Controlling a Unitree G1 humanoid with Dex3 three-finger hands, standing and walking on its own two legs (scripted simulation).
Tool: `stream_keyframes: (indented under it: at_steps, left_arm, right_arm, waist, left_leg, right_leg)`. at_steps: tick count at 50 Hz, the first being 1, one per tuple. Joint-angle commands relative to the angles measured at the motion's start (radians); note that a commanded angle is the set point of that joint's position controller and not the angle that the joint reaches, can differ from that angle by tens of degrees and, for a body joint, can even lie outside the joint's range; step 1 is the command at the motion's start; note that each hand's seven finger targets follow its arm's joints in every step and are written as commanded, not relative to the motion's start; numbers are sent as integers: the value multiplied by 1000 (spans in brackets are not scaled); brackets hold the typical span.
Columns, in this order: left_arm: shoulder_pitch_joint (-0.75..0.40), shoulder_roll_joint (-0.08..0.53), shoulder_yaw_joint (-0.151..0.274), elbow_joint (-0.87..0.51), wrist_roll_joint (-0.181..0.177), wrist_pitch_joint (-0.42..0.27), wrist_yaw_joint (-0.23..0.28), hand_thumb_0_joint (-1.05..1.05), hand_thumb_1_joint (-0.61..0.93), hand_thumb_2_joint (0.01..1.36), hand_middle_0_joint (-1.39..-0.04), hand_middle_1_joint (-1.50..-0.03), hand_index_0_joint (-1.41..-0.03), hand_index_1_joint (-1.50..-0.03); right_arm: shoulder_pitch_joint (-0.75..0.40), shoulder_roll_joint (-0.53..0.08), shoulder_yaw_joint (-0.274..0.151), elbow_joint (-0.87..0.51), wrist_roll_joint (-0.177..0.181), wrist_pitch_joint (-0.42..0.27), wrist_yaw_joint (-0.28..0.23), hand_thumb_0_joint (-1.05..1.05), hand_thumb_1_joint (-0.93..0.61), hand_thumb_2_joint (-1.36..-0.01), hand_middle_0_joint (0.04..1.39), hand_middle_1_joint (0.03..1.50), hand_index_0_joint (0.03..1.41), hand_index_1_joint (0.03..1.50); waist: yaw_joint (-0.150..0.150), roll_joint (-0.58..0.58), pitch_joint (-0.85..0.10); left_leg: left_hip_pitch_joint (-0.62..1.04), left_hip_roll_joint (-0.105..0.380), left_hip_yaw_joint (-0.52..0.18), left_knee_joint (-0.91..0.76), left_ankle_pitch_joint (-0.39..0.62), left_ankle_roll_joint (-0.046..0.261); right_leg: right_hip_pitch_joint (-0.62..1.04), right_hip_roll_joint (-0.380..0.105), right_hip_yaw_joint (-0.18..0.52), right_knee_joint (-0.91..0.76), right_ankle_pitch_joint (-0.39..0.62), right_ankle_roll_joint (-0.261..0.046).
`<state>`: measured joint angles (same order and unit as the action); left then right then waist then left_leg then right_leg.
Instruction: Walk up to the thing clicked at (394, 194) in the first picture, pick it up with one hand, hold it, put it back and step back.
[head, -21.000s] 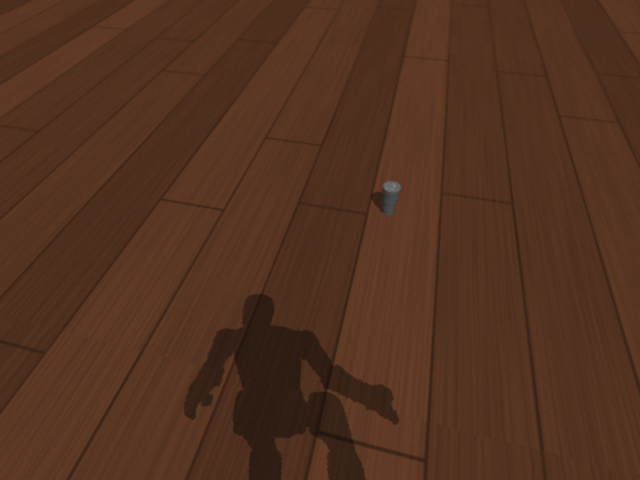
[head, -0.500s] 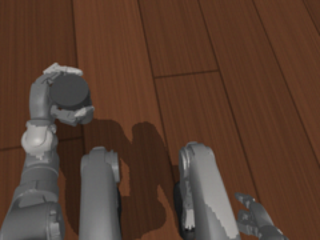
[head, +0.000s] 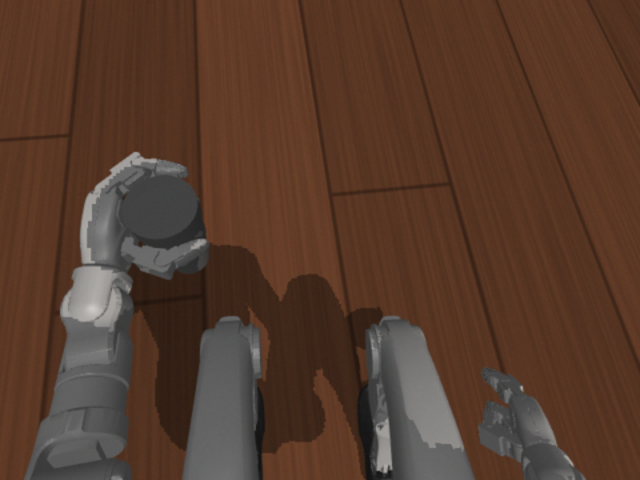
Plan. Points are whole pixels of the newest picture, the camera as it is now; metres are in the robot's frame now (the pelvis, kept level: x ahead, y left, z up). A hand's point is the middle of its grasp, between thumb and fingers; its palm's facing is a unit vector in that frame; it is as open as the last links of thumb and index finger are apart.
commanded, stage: lift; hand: left
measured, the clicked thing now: (177, 234) +0.40 +0.19 -0.04
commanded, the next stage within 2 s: hold in 1.64 s
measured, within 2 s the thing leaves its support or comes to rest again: neither
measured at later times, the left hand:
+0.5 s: hand (76, 141) +0.39 +0.20 +0.18, palm faces +0.02 -1.00 -0.05, open 10.2 cm
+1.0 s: hand (10, 75) +0.38 +0.19 +0.25, palm faces +0.00 -1.00 -0.02, open 10.2 cm
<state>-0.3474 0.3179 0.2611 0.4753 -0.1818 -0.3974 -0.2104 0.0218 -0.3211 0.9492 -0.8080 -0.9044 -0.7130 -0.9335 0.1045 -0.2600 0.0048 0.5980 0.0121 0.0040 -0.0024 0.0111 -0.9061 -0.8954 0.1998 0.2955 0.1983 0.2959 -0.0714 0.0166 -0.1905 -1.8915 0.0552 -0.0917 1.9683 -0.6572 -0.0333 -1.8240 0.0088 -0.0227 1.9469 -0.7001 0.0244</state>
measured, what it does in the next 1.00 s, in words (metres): rises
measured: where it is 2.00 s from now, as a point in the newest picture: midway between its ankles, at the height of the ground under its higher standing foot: (313, 457)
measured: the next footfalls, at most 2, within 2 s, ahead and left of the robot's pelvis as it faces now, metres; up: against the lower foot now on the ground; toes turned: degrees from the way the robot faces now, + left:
none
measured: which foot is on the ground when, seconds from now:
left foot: down 0.00-1.00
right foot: down 0.00-1.00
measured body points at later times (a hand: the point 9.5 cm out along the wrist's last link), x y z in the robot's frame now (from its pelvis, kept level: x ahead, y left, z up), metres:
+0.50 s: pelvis +0.03 +0.01 +0.15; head +0.15 +0.03 +0.59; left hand +0.38 +0.25 +0.18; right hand +0.20 -0.23 +0.04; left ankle +0.08 +0.14 -0.43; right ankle +0.07 -0.13 -0.43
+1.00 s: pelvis +0.05 +0.00 +0.22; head +0.13 +0.02 +0.66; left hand +0.37 +0.24 +0.26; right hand +0.20 -0.23 +0.11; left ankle +0.08 +0.14 -0.43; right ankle +0.07 -0.13 -0.43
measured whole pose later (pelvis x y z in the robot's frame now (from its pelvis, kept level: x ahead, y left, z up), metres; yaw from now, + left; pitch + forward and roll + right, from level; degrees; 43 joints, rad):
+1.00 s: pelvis +0.05 +0.00 +0.22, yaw +3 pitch +15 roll -2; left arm -0.15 0.25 0.14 0.42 -0.21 -0.32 -0.20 0.02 -0.31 0.94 -0.80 -0.91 -0.71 -0.94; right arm 0.22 -0.22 0.02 0.64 0.03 -0.05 -0.05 0.01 -0.91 -0.89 0.20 0.30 0.20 0.30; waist -0.04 0.02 -0.10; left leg -0.91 0.05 -0.04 1.13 -0.48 -0.02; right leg -0.85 -0.01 -0.02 1.10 -0.51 0.02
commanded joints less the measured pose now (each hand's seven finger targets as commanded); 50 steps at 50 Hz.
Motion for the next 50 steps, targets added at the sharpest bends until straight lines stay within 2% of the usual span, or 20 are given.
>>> stream_keyframes:
  at_steps: [1,2,5,11,12,15,21,24,26,27,30,31,35,37,40,44,46,47,48,50]
  left_arm:
    - [-313,217,65,-432,-41,-66,24,0,252,1179,-1208,-1325,-1227,-1318]
    - [-244,168,13,-403,-38,-48,22,0,243,1172,-1201,-1320,-1221,-1311]
    - [-154,133,19,-374,-50,-12,37,0,263,1183,-1195,-1328,-1219,-1316]
    - [-164,183,25,-568,-51,18,73,0,197,1165,-1195,-1324,-1216,-1316]
    - [-120,142,-12,-520,-50,29,73,0,192,1161,-1186,-1316,-1206,-1308]
    - [-59,88,-30,-425,-55,52,81,0,198,1183,-1194,-1324,-1210,-1321]
    - [-69,136,-9,-407,-31,52,78,0,250,1179,-1208,-1318,-1224,-1314]
    - [-91,115,-27,-419,-41,38,66,0,246,1173,-1232,-1332,-1250,-1325]
    - [4,60,-56,-303,-47,45,49,0,247,1165,-1231,-1328,-1249,-1319]
    - [-100,114,-24,-401,-55,29,44,0,249,1173,-1225,-1329,-1242,-1321]
    - [-122,126,-42,-421,-49,12,30,0,259,1178,-1233,-1330,-1250,-1323]
    - [-77,110,-37,-347,-50,13,23,0,258,1173,-1246,-1334,-1263,-1326]
    - [-130,90,-60,-413,-73,-15,8,0,235,1194,-1255,-1347,-1269,-1344]
    - [-108,112,-36,-396,-73,-18,8,0,214,1193,-1265,-1347,-1276,-1347]
    - [-80,71,-67,-347,-69,-19,6,0,218,1182,-1238,-1321,-1246,-1324]
    - [-132,116,-44,-399,-62,-28,12,0,225,1180,-1231,-1317,-1241,-1318]
    - [-63,63,-64,-296,-64,-15,11,0,228,1189,-1233,-1325,-1245,-1325]
    - [-120,103,-31,-360,-65,-24,18,0,223,1189,-1230,-1325,-1243,-1324]
    - [-51,65,-42,-261,-68,-16,15,0,231,1198,-1239,-1336,-1251,-1336]
    - [-116,85,-40,-326,-66,-26,12,0,260,1200,-1244,-1337,-1257,-1335]
  right_arm:
    - [77,-170,-74,-107,8,-32,-21,0,-904,-900,200,300,200,300]
    - [73,-169,-73,-114,12,-33,-24,0,-902,-899,200,300,200,300]
    - [64,-163,-69,-117,20,-41,-31,0,-900,-898,200,300,200,300]
    - [101,-131,-60,-108,25,-53,-44,0,-909,-899,200,300,200,300]
    - [95,-125,-56,-104,26,-55,-47,0,-909,-899,200,300,200,300]
    - [96,-119,-55,-92,29,-68,-51,0,-908,-899,200,300,200,300]
    - [103,-119,-54,-93,30,-73,-52,0,-903,-897,200,300,200,300]
    - [112,-110,-49,-90,30,-79,-48,0,-907,-897,200,300,200,300]
    - [106,-116,-50,-96,30,-83,-45,0,-907,-897,200,300,200,300]
    - [118,-121,-53,-91,30,-86,-45,0,-908,-897,200,300,200,300]
    - [127,-120,-50,-84,26,-89,-46,0,-907,-897,200,300,200,300]
    - [120,-121,-51,-83,25,-92,-47,0,-907,-896,200,300,200,300]
    - [124,-117,-45,-81,24,-101,-48,0,-907,-897,200,300,200,300]
    - [128,-122,-45,-78,23,-101,-51,0,-912,-898,200,300,200,300]
    - [123,-115,-41,-78,18,-101,-52,0,-912,-898,200,300,200,300]
    - [135,-112,-42,-70,17,-96,-59,0,-909,-897,200,300,200,300]
    - [131,-108,-38,-72,15,-94,-60,0,-907,-896,200,299,200,300]
    - [131,-105,-39,-74,15,-94,-60,0,-905,-896,200,299,200,299]
    - [123,-107,-40,-79,17,-93,-59,0,-905,-896,200,300,200,300]
    - [128,-109,-42,-78,15,-89,-58,0,-906,-896,200,300,200,300]
  waist:
    - [27,145,-665]
    - [17,153,-626]
    - [17,114,-569]
    - [28,104,-612]
    - [14,83,-569]
    - [-2,37,-468]
    - [26,75,-398]
    - [25,91,-382]
    - [21,62,-340]
    - [30,100,-373]
    - [29,115,-369]
    - [28,104,-339]
    - [26,95,-345]
    - [33,70,-336]
    - [29,59,-304]
    - [31,61,-292]
    - [26,12,-251]
    - [35,17,-267]
    - [33,1,-233]
    - [35,36,-264]
  left_leg:
    - [625,-25,24,-322,143,53]
    - [654,-25,16,-357,132,49]
    - [684,-23,1,-415,137,47]
    - [827,-32,25,-496,262,55]
    - [825,-32,27,-513,245,55]
    - [817,-33,24,-572,233,57]
    - [970,-31,14,-703,288,43]
    - [1025,-32,17,-755,303,39]
    - [1051,-27,15,-789,321,38]
    - [1085,-28,19,-798,345,36]
    - [1157,-27,23,-837,375,31]
    - [1150,-30,28,-852,360,31]
    - [1198,-33,31,-895,355,31]
    - [1212,-34,35,-916,356,33]
    - [1222,-36,42,-942,356,32]
    - [1264,-39,56,-979,345,33]
    - [1246,-40,58,-993,351,36]
    - [1237,-43,64,-995,353,38]
    - [1238,-43,63,-1010,344,39]
    - [1278,-41,62,-1026,364,34]
  right_leg:
    - [360,13,-14,-334,202,-62]
    - [359,11,-19,-352,194,-62]
    - [406,9,-27,-397,208,-57]
    - [609,11,-6,-530,321,-44]
    - [628,11,-2,-555,318,-40]
    - [689,10,-2,-615,319,-38]
    - [773,8,-21,-704,353,-46]
    - [817,7,-24,-744,367,-47]
    - [839,10,-30,-773,380,-46]
    - [853,10,-27,-784,396,-49]
    - [890,8,-28,-818,417,-50]
    - [897,8,-26,-837,409,-48]
    - [957,8,-25,-881,413,-46]
    - [989,9,-24,-906,416,-44]
    - [1015,7,-23,-938,420,-42]
    - [1063,5,-14,-985,419,-38]
    - [1096,7,-16,-1009,427,-35]
    - [1125,3,-9,-1018,434,-32]
    - [1126,5,-12,-1027,425,-32]
    - [1138,4,-13,-1032,441,-36]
